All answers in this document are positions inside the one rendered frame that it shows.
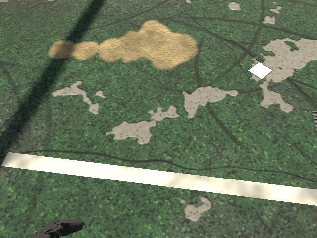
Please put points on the left robot hand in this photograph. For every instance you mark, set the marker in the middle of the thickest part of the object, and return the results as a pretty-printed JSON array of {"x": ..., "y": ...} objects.
[{"x": 58, "y": 228}]

